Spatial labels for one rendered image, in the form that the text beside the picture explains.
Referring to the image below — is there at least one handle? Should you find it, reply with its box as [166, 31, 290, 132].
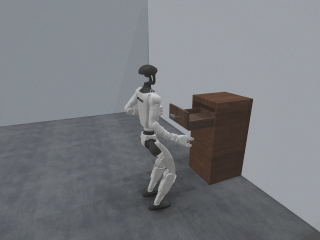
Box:
[169, 114, 180, 119]

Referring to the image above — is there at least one humanoid robot torso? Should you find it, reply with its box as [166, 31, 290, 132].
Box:
[137, 89, 160, 149]

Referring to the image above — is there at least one robot right foot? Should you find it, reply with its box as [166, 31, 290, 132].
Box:
[148, 201, 171, 211]

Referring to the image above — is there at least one left robot hand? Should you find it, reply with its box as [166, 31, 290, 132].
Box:
[159, 105, 163, 116]

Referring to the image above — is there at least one right robot hand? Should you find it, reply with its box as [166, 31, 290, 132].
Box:
[177, 135, 194, 147]

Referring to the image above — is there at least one robot left forearm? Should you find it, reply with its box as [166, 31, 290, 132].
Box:
[132, 107, 139, 115]

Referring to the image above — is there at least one robot left upper arm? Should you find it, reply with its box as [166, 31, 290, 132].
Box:
[124, 87, 142, 115]

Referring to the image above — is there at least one robot right forearm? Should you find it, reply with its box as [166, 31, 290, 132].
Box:
[152, 122, 179, 142]

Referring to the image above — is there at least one robot right upper arm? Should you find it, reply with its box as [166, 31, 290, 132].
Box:
[148, 93, 161, 130]

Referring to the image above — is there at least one drawer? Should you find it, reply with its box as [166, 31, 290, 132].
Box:
[169, 103, 215, 131]

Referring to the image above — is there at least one cabinet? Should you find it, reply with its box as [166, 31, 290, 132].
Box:
[189, 92, 253, 185]

